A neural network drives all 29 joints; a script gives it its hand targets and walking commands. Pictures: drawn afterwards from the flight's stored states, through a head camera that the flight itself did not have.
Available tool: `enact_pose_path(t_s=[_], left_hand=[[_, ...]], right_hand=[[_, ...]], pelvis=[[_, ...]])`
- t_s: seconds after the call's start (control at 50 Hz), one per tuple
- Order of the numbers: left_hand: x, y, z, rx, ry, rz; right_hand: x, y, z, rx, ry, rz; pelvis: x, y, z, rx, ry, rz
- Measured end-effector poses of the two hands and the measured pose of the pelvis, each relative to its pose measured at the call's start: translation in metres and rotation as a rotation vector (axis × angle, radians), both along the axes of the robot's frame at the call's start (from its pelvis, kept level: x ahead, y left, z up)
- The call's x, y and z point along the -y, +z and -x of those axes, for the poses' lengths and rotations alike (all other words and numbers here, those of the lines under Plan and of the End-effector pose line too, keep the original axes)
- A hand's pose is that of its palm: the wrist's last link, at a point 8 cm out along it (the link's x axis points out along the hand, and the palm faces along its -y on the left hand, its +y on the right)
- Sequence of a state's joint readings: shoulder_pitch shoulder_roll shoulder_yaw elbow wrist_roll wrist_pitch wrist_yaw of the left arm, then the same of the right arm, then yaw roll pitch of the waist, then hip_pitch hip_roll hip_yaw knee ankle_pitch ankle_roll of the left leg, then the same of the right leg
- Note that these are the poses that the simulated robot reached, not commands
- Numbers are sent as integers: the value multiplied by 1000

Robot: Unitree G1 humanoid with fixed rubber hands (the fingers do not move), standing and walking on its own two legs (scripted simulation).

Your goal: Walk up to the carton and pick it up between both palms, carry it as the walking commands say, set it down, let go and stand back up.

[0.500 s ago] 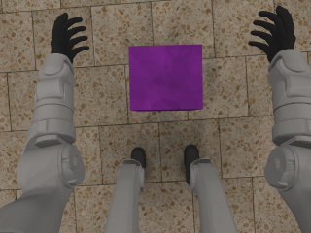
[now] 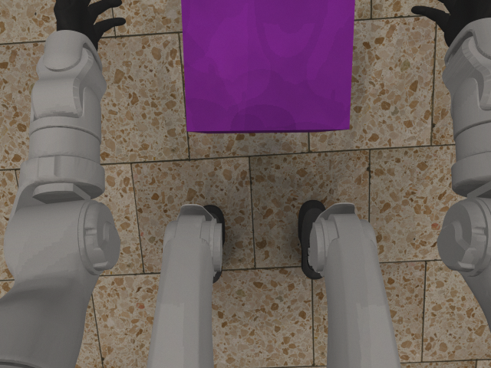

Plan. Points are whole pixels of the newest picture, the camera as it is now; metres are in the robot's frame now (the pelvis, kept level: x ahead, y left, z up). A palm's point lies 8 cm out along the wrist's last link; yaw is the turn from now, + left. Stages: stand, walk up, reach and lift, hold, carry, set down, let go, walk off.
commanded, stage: reach and lift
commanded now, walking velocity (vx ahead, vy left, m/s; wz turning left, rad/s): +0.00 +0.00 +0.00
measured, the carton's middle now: (264, 72) +0.54 +0.00 -0.38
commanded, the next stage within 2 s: none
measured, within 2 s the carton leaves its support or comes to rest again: neither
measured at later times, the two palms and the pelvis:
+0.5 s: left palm (139, 68) +0.52 +0.21 -0.28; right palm (392, 65) +0.52 -0.21 -0.28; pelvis -0.03 +0.00 -0.10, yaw +1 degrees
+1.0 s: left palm (147, 72) +0.52 +0.21 -0.32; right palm (381, 70) +0.52 -0.21 -0.31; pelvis -0.02 +0.00 -0.13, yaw +0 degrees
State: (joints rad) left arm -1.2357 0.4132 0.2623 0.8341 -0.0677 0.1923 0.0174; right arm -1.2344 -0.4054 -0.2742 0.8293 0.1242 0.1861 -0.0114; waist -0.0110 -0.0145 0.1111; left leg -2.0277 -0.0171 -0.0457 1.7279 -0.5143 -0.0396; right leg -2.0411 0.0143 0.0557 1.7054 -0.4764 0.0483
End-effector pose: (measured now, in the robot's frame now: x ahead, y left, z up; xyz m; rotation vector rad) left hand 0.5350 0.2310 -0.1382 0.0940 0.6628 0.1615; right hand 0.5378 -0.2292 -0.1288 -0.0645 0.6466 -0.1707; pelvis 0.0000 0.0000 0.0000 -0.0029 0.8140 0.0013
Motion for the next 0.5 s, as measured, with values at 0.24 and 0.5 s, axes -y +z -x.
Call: enact_pose_path(t_s=[0.24,0.5], left_hand=[[8,-69,-1,15,14,15],[21,-139,13,-63,13,22]], right_hand=[[-8,-76,2,2,-9,-12],[-18,-147,17,-76,-31,-24]], pelvis=[[0,-48,15,197,5,-5],[0,-105,29,271,15,0]])
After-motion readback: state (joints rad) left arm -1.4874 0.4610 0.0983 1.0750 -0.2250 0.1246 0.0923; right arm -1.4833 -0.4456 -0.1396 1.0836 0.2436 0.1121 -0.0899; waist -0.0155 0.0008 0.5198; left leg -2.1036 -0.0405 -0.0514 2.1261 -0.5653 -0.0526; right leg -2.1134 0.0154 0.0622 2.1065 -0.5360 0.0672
